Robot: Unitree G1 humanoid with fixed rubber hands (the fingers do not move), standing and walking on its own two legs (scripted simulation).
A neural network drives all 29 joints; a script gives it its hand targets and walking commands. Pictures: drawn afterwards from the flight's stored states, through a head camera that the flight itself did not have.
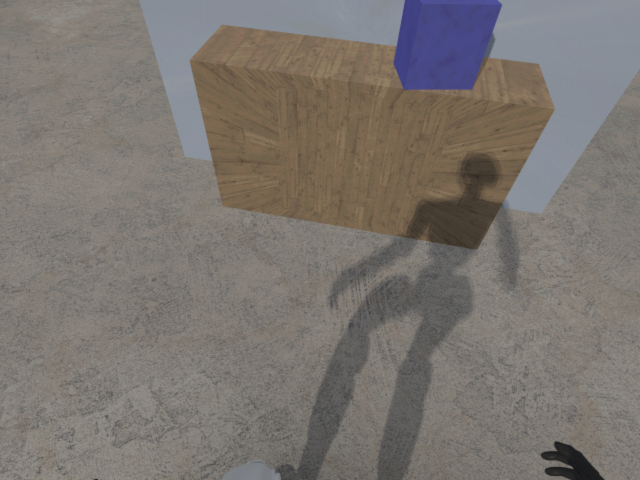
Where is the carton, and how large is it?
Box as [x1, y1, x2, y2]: [394, 0, 501, 89]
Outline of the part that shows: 405,0 394,58 394,65 403,88 471,89 501,4 497,0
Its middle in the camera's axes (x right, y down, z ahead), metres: +0.34 -0.57 +1.11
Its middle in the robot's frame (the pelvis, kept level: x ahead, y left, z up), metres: +1.21 -0.35 +0.01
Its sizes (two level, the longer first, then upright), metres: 0.207 0.162 0.229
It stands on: a pedestal, 0.65 m high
